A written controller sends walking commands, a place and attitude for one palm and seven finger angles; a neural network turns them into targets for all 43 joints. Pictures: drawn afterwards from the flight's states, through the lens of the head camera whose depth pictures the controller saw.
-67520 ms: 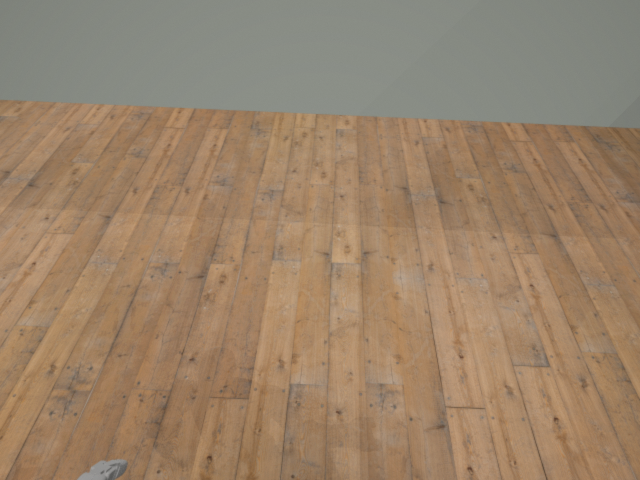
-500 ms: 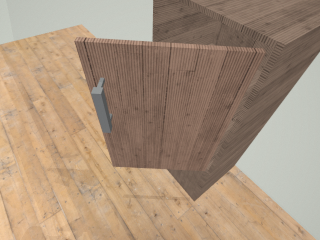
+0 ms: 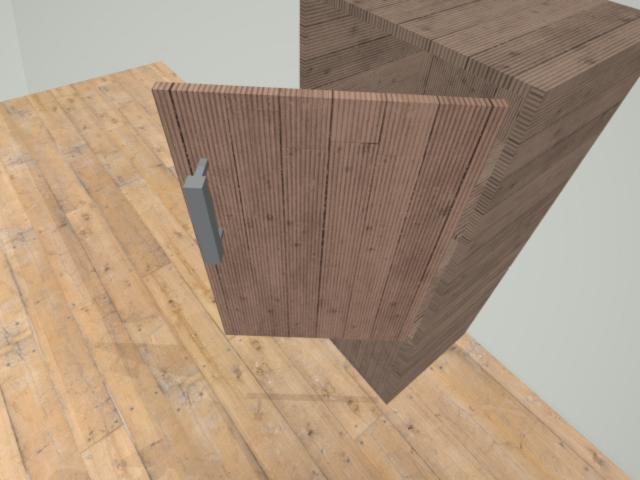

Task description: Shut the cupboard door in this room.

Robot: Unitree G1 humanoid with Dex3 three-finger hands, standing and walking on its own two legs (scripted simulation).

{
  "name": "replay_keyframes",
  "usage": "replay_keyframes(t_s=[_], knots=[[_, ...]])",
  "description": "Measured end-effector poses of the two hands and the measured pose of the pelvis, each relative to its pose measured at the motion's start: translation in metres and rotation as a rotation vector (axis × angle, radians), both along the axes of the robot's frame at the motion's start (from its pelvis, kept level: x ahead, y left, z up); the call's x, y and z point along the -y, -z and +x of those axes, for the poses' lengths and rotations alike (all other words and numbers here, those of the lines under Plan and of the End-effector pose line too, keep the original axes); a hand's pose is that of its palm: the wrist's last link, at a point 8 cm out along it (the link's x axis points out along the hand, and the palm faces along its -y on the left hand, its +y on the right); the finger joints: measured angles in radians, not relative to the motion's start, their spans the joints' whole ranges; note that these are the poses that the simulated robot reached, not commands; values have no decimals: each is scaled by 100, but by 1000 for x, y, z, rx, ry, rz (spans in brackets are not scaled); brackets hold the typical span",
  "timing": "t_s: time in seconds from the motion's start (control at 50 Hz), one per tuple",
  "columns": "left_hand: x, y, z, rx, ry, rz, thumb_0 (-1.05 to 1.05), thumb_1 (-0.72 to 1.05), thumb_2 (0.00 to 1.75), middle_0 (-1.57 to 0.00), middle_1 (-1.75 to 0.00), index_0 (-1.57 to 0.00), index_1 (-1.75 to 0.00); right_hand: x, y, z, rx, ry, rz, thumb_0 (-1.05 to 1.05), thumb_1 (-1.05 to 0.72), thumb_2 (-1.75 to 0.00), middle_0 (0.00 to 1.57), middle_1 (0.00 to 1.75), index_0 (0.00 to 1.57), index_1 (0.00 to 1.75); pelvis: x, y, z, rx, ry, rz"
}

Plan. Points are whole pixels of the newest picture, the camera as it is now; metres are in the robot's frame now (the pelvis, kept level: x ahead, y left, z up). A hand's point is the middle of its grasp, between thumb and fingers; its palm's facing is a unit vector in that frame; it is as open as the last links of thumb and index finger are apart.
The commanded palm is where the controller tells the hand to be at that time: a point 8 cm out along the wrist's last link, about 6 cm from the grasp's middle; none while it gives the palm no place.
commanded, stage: come to a stop and stand still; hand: left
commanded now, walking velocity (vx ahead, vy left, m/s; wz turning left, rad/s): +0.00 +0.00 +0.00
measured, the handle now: (208, 213) +0.44 +0.19 +0.08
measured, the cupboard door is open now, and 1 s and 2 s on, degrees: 50 50 50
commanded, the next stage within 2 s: look again from close up in 0.20 s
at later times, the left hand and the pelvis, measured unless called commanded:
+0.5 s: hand out of the picture +0.03 +0.17 -0.18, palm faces +0.03 -0.98 -0.21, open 7.4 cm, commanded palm none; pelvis +0.01 -0.01 -0.01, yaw +0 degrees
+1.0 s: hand out of the picture +0.07 +0.19 -0.14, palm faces +0.17 -0.97 -0.20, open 7.4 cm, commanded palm +0.09 +0.23 -0.07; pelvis +0.00 +0.00 -0.01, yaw +1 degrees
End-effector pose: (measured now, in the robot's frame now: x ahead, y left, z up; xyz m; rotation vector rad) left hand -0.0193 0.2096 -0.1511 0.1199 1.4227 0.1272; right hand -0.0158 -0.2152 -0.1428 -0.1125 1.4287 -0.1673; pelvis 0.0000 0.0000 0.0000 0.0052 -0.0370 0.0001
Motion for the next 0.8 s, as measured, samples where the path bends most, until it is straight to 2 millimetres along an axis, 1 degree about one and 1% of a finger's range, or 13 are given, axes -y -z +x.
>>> replay_keyframes(t_s=[0.06, 0.1, 0.14, 0.2, 0.3, 0.36, 0.44, 0.52, 0.6, 0.8], knots=[[-3, 1, 0, 6, 21, 19, 1, 90, 90, -20, -30, -20, -30, -1, 3, -5, 10, 11, 7, 1, -91, -90, 20, 29, 20, 30, 2, 4, -2, -7, -15, 6], [-5, 1, 1, 21, 20, 34, 1, 90, 90, -20, -30, -20, -30, 1, 7, -3, 19, 12, 8, 1, -91, -90, 20, 30, 20, 30, 4, 6, -2, -11, -19, 3], [-7, 1, 4, 41, 15, 47, 1, 90, 90, -20, -30, -20, -30, 4, 10, 5, 36, 7, 9, 1, -90, -90, 20, 30, 20, 30, 6, 9, -1, -15, -20, -2], [-7, 1, 9, 67, 9, 59, 1, 90, 90, -20, -29, -20, -30, 11, 13, 21, 77, -4, 2, 1, -91, -90, 20, 30, 20, 30, 7, 11, 0, -22, -20, -7], [-4, 2, 20, 93, 11, 55, 1, 90, 90, -20, -29, -20, -30, 24, 10, 45, 146, -17, -24, 2, -92, -90, 20, 29, 20, 30, 9, 13, 2, -28, -12, -7], [-2, 2, 29, 107, 16, 49, 1, 91, 90, -20, -29, -20, -30, 26, 7, 56, 176, -25, -31, 1, -92, -90, 20, 29, 20, 30, 9, 12, 4, -25, -8, -6], [-5, 0, 38, 127, 15, 53, 1, 92, 90, -20, -30, -20, -30, 25, 4, 64, 189, -37, -32, 1, -91, -90, 20, 29, 20, 30, 10, 10, 5, -18, -8, -6], [-7, -2, 43, 139, 15, 56, 1, 91, 90, -20, -30, -20, -30, 25, 2, 66, 182, -45, -33, 1, -92, -90, 20, 29, 20, 30, 10, 8, 5, -12, -8, -6], [-8, -3, 43, 136, 17, 55, 1, 91, 90, -20, -30, -20, -30, 25, 2, 64, 167, -46, -31, 1, -92, -90, 20, 29, 20, 30, 9, 7, 5, -10, -8, -6], [-11, -2, 34, 93, 19, 48, 1, 90, 90, -20, -30, -20, -30, 19, 3, 45, 103, -34, -23, 1, -92, -90, 20, 29, 20, 30, 5, 5, 3, -12, -6, -6]])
